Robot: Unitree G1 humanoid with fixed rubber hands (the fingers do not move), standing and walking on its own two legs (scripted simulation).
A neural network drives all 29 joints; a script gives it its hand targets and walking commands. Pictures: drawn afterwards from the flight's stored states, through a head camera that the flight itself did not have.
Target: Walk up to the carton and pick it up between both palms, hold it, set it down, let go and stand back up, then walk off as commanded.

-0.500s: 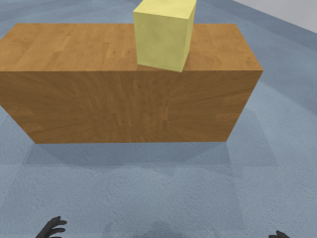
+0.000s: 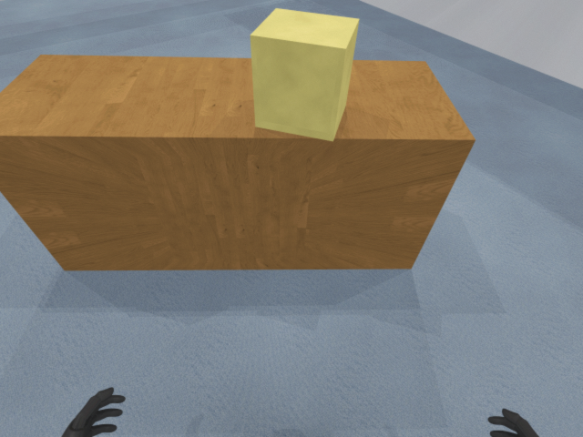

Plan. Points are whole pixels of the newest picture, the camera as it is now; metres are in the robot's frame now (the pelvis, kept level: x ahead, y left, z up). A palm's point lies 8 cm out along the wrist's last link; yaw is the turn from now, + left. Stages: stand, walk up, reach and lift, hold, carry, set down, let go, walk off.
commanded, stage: walk off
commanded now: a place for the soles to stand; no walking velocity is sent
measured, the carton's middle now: (304, 75) +1.00 -0.01 +0.02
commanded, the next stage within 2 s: stand in 0.20 s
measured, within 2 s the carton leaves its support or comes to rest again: neither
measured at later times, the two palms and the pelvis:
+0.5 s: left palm out of the picture +0.13 +0.30 -0.07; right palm out of the picture +0.11 -0.31 -0.06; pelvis -0.01 +0.00 +0.00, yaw +0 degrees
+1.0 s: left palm out of the picture +0.11 +0.30 -0.08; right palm out of the picture +0.11 -0.31 -0.06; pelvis -0.01 +0.00 +0.00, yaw +0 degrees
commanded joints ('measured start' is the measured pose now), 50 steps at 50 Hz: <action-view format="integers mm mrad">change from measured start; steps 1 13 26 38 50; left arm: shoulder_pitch -19 -103 -149 -175 -166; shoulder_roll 207 189 187 192 200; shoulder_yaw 112 70 61 63 61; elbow -45 -27 48 95 133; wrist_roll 54 32 34 39 38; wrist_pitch -29 -32 -26 -32 -37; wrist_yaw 9 7 4 -3 -2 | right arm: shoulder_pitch -89 -147 -170 -168 -155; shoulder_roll -198 -197 -197 -193 -187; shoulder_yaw -59 -36 -23 -25 -24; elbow -34 -56 -30 -13 -4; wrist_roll -31 -35 -33 -33 -29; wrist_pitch -25 -23 -14 -18 -21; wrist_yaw -1 -1 -2 -2 -5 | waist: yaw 19 9 16 14 14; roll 14 20 46 43 62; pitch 14 -44 -6 7 -23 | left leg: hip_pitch -90 -49 -91 -83 -53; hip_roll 167 201 205 195 200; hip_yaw -158 -175 -175 -164 -161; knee -175 -199 -253 -270 -268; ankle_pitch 24 211 94 40 111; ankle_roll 34 25 20 12 6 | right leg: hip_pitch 92 153 145 124 152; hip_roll -108 -95 -93 -96 -99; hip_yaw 169 119 118 131 126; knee -193 -171 -203 -235 -232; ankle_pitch -4 202 113 37 101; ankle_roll -70 -57 -55 -56 -58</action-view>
